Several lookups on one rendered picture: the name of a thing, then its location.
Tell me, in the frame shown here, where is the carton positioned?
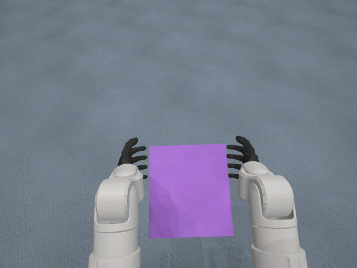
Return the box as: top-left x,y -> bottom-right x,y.
149,144 -> 234,239

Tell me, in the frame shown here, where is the left robot hand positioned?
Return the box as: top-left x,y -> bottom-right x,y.
118,137 -> 148,179

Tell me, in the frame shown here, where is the right robot forearm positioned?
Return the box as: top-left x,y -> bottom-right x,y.
238,161 -> 308,268

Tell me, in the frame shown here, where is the right robot hand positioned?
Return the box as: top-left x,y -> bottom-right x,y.
226,136 -> 259,179

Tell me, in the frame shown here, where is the left robot forearm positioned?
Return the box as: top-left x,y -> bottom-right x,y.
88,164 -> 144,268

